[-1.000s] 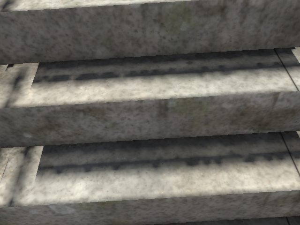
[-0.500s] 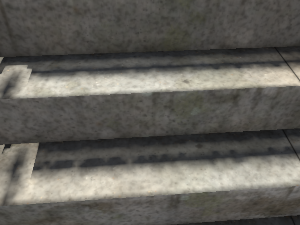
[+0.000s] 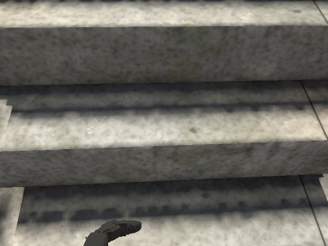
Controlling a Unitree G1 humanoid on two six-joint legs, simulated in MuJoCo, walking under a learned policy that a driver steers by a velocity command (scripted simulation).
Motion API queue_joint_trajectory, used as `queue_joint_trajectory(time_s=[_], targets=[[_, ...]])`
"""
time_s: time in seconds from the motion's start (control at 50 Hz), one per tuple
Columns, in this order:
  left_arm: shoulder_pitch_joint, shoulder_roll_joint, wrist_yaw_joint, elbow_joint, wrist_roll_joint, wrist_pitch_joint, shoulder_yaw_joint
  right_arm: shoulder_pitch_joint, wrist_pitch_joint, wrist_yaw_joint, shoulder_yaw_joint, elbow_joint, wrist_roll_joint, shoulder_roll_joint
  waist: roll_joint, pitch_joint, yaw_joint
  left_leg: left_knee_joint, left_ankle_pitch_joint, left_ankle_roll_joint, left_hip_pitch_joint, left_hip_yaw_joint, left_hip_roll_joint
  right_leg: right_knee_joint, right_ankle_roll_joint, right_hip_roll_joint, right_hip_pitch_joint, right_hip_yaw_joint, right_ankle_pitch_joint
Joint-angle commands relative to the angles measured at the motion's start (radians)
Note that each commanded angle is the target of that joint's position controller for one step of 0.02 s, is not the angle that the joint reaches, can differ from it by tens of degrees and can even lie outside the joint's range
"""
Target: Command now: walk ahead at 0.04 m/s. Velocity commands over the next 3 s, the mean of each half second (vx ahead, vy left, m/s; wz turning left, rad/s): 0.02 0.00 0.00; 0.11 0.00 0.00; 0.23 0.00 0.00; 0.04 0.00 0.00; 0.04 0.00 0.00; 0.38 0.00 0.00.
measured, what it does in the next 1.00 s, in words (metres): climbs: left foot, then right foot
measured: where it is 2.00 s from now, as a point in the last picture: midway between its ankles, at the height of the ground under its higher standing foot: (143, 227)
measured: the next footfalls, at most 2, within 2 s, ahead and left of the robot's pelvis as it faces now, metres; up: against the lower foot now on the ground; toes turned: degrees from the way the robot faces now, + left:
left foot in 0.38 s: +0.14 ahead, +0.19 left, +0.00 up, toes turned -2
right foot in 0.76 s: +0.19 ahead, -0.05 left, +0.00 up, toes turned -1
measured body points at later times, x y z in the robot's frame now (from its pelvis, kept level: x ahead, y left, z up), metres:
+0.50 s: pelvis +0.07 +0.09 +0.07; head +0.05 +0.12 +0.52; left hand +0.26 +0.31 -0.03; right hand +0.11 -0.14 -0.05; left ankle +0.10 +0.19 -0.60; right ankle +0.05 -0.10 -0.53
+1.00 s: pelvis +0.17 +0.08 +0.13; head +0.17 +0.07 +0.58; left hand +0.20 +0.33 -0.01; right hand +0.17 -0.18 -0.02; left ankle +0.10 +0.19 -0.60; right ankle +0.15 -0.05 -0.60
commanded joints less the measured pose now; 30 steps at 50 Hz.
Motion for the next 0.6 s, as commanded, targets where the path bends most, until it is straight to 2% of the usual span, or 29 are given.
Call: queue_joint_trajectory(time_s=[0.02, 0.04, 0.06, 0.08, 0.1, 0.12, 0.14, 0.16, 0.18, 0.2, 0.24, 0.28, 0.3, 0.32, 0.34, 0.36, 0.38, 0.4, 0.42, 0.44, 0.46, 0.48, 0.5, 0.54, 0.56, 0.58, 0.6], targets=[[0.425, 0.203, 0.055, 0.122, 0.068, 0.029, 0.094, -0.214, -0.035, 0.048, -0.028, -0.135, -0.004, -0.106, -0.327, -0.325, 0.189, 1.091, -0.51, 0.008, -0.448, -0.158, -0.216, -0.594, -0.276, -0.258, 0.592, 0.675, 0.565], [0.336, 0.18, 0.062, 0.1, 0.076, 0.022, 0.099, -0.252, -0.04, 0.037, -0.021, -0.228, 0.022, -0.044, -0.228, -0.274, 0.122, 1.339, -0.695, 0.013, -0.605, -0.272, -0.258, -0.532, -0.228, -0.258, 0.552, 0.607, 0.621], [0.252, 0.131, 0.06, 0.096, 0.05, 0.01, 0.093, -0.245, -0.033, 0.024, 0.0, -0.288, 0.014, -0.002, -0.174, -0.188, 0.066, 1.41, -0.762, 0.022, -0.644, -0.274, -0.25, -0.503, -0.164, -0.255, 0.403, 0.57, 0.607], [0.191, 0.067, 0.058, 0.102, 0.031, -0.002, 0.084, -0.216, -0.031, 0.022, 0.011, -0.315, -0.007, -0.003, -0.079, -0.085, 0.02, 1.369, -0.701, 0.028, -0.634, -0.255, -0.227, -0.498, -0.105, -0.226, 0.274, 0.492, 0.51], [0.145, 0.046, 0.052, 0.117, 0.018, -0.01, 0.078, -0.146, -0.018, 0.025, 0.014, -0.317, -0.021, -0.015, -0.065, -0.035, -0.031, 1.428, -0.621, 0.001, -0.61, -0.15, -0.258, -0.526, -0.091, -0.219, 0.218, 0.429, 0.496], [0.113, 0.078, 0.044, 0.12, 0.016, -0.014, 0.086, -0.087, -0.011, 0.03, 0.013, -0.314, -0.003, -0.024, -0.076, -0.009, -0.078, 1.485, -0.566, -0.021, -0.601, -0.124, -0.269, -0.544, -0.095, -0.226, 0.185, 0.401, 0.472], [0.094, 0.093, 0.042, 0.113, 0.024, -0.017, 0.09, -0.049, -0.003, 0.023, 0.009, -0.32, 0.012, -0.043, -0.104, 0.006, -0.103, 1.529, -0.531, -0.042, -0.598, -0.127, -0.276, -0.562, -0.102, -0.236, 0.158, 0.393, 0.437], [0.073, 0.116, 0.043, 0.093, 0.03, -0.02, 0.092, -0.036, 0.005, 0.008, 0.003, -0.335, 0.02, -0.074, -0.129, 0.01, -0.124, 1.528, -0.489, -0.057, -0.594, -0.134, -0.27, -0.577, -0.101, -0.241, 0.14, 0.384, 0.419], [0.06, 0.14, 0.051, 0.06, 0.027, -0.015, 0.096, -0.075, 0.021, -0.013, -0.002, -0.371, 0.014, -0.108, -0.151, 0.015, -0.123, 1.484, -0.456, -0.068, -0.612, -0.184, -0.242, -0.624, -0.09, -0.26, 0.141, 0.401, 0.405], [0.076, 0.16, 0.056, 0.044, 0.03, -0.011, 0.098, -0.068, 0.037, -0.031, -0.004, -0.396, 0.001, -0.113, -0.179, 0.015, -0.136, 1.421, -0.41, -0.088, -0.628, -0.178, -0.234, -0.614, -0.085, -0.252, 0.167, 0.361, 0.385], [0.066, 0.194, 0.072, -0.006, 0.047, -0.007, 0.102, -0.091, 0.063, -0.053, -0.022, -0.424, -0.014, -0.16, -0.224, -0.003, -0.134, 1.411, -0.341, -0.123, -0.61, -0.148, -0.23, -0.605, -0.099, -0.277, 0.184, 0.361, 0.468], [0.075, 0.235, 0.088, -0.056, 0.048, -0.003, 0.109, -0.112, 0.083, -0.068, -0.026, -0.458, -0.012, -0.165, -0.256, -0.019, -0.12, 1.386, -0.347, -0.14, -0.609, -0.158, -0.206, -0.587, -0.096, -0.31, 0.222, 0.383, 0.495], [0.082, 0.236, 0.101, -0.084, 0.039, -0.002, 0.108, -0.129, 0.093, -0.071, -0.016, -0.466, -0.012, -0.156, -0.279, -0.021, -0.107, 1.155, -0.419, -0.131, -0.607, -0.223, -0.157, -0.581, -0.074, -0.316, 0.256, 0.408, 0.518], [0.08, 0.276, 0.1, -0.093, 0.033, 0.013, 0.116, -0.115, 0.097, -0.069, 0.001, -0.478, -0.015, -0.119, -0.275, -0.035, -0.126, 0.803, -0.551, -0.119, -0.512, -0.07, -0.154, -0.619, -0.052, -0.279, 0.295, 0.319, 0.651], [0.089, 0.277, 0.104, -0.105, 0.033, 0.024, 0.115, -0.097, 0.095, -0.071, 0.006, -0.459, -0.028, -0.105, -0.227, -0.066, -0.106, 0.581, -0.57, -0.088, -0.345, 0.006, -0.149, -0.589, -0.047, -0.264, 0.268, 0.294, 0.761], [0.07, 0.268, 0.103, -0.097, 0.003, 0.035, 0.115, 0.016, 0.1, -0.07, 0.001, -0.412, -0.03, -0.087, -0.229, -0.086, -0.148, 0.342, -0.52, -0.052, -0.19, 0.07, -0.164, -0.502, -0.033, -0.249, 0.266, 0.258, 0.793], [0.145, 0.2, 0.089, -0.065, -0.012, 0.034, 0.106, -0.032, 0.082, -0.051, -0.005, -0.37, -0.023, -0.076, -0.137, -0.107, -0.069, 0.236, -0.549, -0.023, -0.113, 0.141, -0.242, -0.434, -0.032, -0.219, 0.323, 0.173, 0.755], [0.163, 0.125, 0.06, -0.082, -0.001, 0.034, 0.089, 0.004, 0.061, -0.043, -0.027, -0.351, -0.031, -0.155, 0.166, -0.066, -0.054, 0.165, -0.14, 0.063, 0.01, -0.183, -0.152, -0.032, 0.062, -0.081, 0.132, 0.092, 0.41], [0.261, 0.076, 0.037, -0.069, -0.012, 0.044, 0.084, -0.041, 0.066, -0.047, -0.011, -0.378, -0.003, -0.146, 0.344, -0.03, 0.016, 0.009, 0.245, 0.197, -0.03, -0.614, -0.023, 0.138, 0.147, 0.008, 0.027, 0.188, 0.179], [0.332, 0.097, 0.019, -0.021, -0.045, 0.053, 0.107, -0.103, 0.046, -0.047, 0.013, -0.431, -0.027, -0.125, 0.168, -0.059, 0.02, -0.096, -0.093, 0.199, -0.122, -0.813, 0.085, 0.173, 0.173, 0.014, 0.078, 0.371, 0.243], [0.289, 0.119, 0.025, -0.013, -0.054, 0.064, 0.121, -0.143, 0.039, -0.053, 0.004, -0.455, -0.034, -0.154, 0.064, -0.022, 0.015, -0.123, -0.486, 0.204, -0.156, -0.799, 0.114, 0.178, 0.176, 0.014, 0.063, 0.394, 0.29], [0.166, 0.133, 0.04, -0.025, -0.054, 0.068, 0.123, -0.16, 0.029, -0.054, 0.003, -0.452, -0.031, -0.163, 0.024, 0.042, -0.027, -0.15, -0.683, 0.193, -0.185, -0.767, 0.132, 0.179, 0.17, 0.012, 0.018, 0.403, 0.301], [0.103, 0.14, 0.052, -0.03, -0.038, 0.064, 0.125, -0.163, 0.02, -0.069, 0.004, -0.429, -0.023, -0.151, 0.01, 0.07, -0.035, -0.151, -0.712, 0.182, -0.196, -0.735, 0.135, 0.12, 0.163, -0.002, 0.016, 0.417, 0.332], [0.117, 0.133, 0.044, 0.007, -0.017, 0.052, 0.126, -0.111, 0.01, -0.091, 0.019, -0.376, -0.019, -0.076, -0.002, 0.055, -0.027, -0.169, -0.81, 0.145, -0.173, -0.593, 0.066, -0.078, 0.164, -0.029, 0.098, 0.361, 0.345], [0.123, 0.109, 0.039, 0.033, -0.023, 0.05, 0.124, -0.08, 0.011, -0.103, 0.026, -0.361, -0.026, -0.053, 0.0, 0.041, -0.031, -0.204, -0.817, 0.129, -0.129, -0.55, 0.049, -0.206, 0.163, -0.042, 0.138, 0.343, 0.374], [0.114, 0.111, 0.035, 0.053, -0.029, 0.048, 0.126, -0.056, 0.011, -0.112, 0.022, -0.343, -0.019, -0.043, -0.001, 0.046, -0.043, -0.22, -0.802, 0.117, -0.085, -0.512, 0.033, -0.333, 0.167, -0.048, 0.164, 0.315, 0.376], [0.184, 0.106, 0.032, 0.107, -0.034, 0.051, 0.128, -0.047, 0.021, -0.114, 0.016, -0.308, -0.012, -0.035, 0.024, 0.025, -0.032, -0.214, -0.714, 0.116, -0.1, -0.427, -0.001, -0.427, 0.162, -0.04, 0.279, 0.27, 0.431]])
Over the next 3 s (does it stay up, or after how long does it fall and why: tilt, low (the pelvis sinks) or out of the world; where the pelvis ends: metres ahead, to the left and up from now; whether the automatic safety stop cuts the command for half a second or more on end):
stays up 0.53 0.02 0.41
